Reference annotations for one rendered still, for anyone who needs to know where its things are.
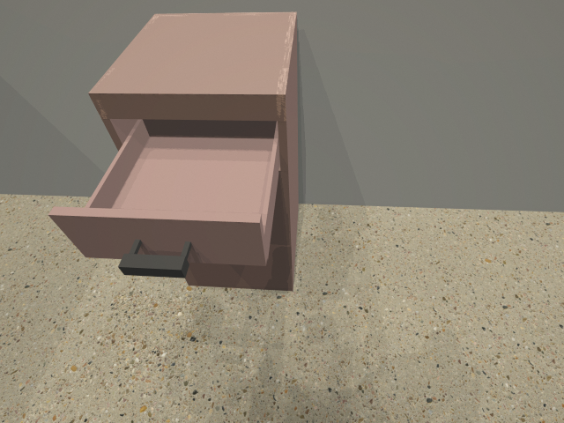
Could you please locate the cabinet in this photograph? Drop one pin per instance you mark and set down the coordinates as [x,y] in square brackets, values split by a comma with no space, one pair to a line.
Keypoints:
[217,66]

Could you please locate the handle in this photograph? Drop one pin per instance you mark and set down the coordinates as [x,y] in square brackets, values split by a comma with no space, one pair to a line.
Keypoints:
[155,265]

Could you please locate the drawer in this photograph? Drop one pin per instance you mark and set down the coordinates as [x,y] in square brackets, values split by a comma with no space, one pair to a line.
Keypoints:
[210,182]

